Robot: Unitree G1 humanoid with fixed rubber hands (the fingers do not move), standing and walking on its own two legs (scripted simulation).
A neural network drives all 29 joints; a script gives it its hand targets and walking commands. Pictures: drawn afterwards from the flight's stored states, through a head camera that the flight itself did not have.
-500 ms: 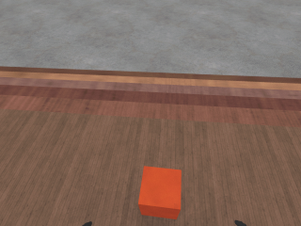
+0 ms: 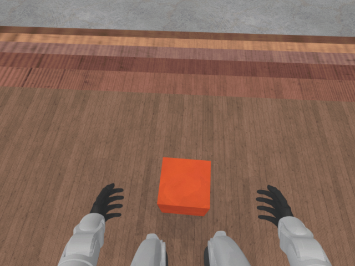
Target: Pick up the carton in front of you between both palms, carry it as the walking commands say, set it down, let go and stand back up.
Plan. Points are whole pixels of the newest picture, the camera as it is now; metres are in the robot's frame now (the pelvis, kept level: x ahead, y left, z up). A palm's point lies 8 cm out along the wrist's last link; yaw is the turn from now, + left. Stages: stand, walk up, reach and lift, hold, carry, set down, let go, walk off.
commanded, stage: reach and lift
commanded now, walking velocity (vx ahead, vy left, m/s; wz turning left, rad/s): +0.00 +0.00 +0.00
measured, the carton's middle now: (184, 188) +0.42 -0.01 -0.57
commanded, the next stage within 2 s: none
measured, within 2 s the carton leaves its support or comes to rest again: neither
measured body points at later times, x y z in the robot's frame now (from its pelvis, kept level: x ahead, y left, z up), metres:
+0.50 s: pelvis -0.05 +0.01 -0.05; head +0.22 +0.01 +0.31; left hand +0.47 +0.19 -0.14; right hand +0.42 -0.21 -0.15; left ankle +0.04 +0.12 -0.66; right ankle +0.04 -0.12 -0.66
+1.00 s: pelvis -0.05 +0.00 -0.19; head +0.29 +0.01 +0.11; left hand +0.46 +0.18 -0.36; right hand +0.41 -0.21 -0.36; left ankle +0.04 +0.12 -0.66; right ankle +0.04 -0.12 -0.66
